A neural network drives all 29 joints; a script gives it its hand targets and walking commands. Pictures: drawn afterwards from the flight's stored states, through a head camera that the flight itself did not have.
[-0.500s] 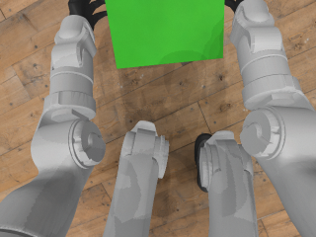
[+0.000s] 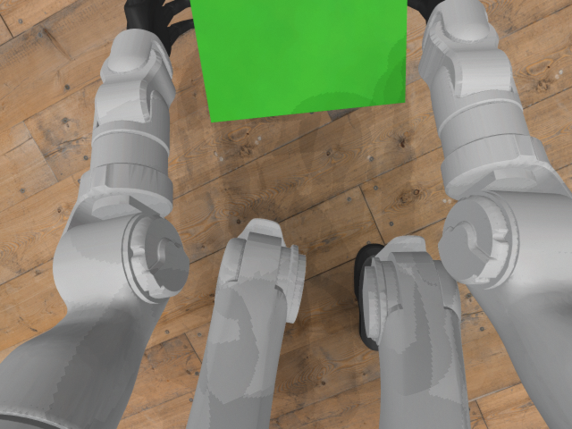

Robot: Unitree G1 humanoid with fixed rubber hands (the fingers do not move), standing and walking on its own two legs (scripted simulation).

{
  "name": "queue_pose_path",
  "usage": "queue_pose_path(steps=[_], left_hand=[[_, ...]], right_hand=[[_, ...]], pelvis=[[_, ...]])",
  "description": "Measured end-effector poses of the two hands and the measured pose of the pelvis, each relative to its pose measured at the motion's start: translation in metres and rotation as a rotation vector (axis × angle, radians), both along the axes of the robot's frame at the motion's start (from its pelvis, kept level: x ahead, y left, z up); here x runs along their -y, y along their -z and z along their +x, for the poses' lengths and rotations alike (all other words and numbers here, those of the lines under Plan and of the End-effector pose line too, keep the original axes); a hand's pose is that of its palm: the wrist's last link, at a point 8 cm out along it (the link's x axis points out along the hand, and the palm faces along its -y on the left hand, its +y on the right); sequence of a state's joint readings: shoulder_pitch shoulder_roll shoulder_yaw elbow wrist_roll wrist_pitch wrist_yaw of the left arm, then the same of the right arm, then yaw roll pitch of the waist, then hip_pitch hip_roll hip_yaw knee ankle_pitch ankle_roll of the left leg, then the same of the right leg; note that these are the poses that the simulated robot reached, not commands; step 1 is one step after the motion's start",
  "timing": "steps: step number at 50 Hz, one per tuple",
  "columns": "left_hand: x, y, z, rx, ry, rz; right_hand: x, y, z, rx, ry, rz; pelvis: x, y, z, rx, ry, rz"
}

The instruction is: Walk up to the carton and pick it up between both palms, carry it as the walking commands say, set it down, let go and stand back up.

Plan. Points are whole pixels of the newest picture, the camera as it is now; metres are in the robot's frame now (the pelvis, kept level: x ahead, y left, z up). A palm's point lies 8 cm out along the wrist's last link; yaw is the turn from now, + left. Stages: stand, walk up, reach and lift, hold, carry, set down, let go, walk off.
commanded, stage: set down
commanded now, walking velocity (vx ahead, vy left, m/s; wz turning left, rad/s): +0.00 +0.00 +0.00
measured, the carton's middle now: (297, 26) +0.56 +0.08 -0.25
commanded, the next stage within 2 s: let go in 1.84 s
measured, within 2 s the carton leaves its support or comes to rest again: rests again in 0.22 s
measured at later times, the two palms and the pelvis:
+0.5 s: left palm (127, 51) +0.49 +0.26 -0.17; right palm (466, 19) +0.56 -0.11 -0.16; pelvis -0.01 -0.01 -0.01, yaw +3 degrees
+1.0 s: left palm out of the picture +0.51 +0.27 -0.07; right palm out of the picture +0.56 -0.10 -0.06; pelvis -0.02 +0.00 +0.05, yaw +3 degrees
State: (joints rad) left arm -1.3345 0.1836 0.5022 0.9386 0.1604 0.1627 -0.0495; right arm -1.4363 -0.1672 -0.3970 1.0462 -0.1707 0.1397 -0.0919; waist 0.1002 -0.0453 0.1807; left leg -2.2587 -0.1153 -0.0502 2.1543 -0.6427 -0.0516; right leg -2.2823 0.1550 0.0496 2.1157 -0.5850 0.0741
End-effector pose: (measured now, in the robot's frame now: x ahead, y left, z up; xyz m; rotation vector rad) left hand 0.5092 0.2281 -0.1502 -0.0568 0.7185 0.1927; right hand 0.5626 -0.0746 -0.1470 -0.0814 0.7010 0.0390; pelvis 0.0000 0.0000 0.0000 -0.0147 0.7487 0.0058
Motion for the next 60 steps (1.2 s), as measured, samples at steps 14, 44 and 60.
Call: queue_pose_path(steps=[14, 44, 60], left_hand=[[-0.015, 0.02, -0.02, -0.043, -0.051, 0.06], [-0.048, -0.051, -0.008, 0.09, -0.096, 0.07], [-0.047, -0.168, -0.002, 0.104, -0.07, 0.068]], right_hand=[[0.024, 0.026, -0.02, -0.039, 0.001, -0.049], [0.031, -0.051, -0.003, 0.098, 0.036, -0.043], [0.034, -0.17, 0.003, 0.108, 0.028, -0.032]], pelvis=[[0.001, -0.001, -0.006, 0.018, -0.022, 0.004], [0.006, -0.029, -0.027, 0.155, -0.073, -0.007], [-0.003, -0.102, -0.001, -0.063, -0.068, -0.025]])
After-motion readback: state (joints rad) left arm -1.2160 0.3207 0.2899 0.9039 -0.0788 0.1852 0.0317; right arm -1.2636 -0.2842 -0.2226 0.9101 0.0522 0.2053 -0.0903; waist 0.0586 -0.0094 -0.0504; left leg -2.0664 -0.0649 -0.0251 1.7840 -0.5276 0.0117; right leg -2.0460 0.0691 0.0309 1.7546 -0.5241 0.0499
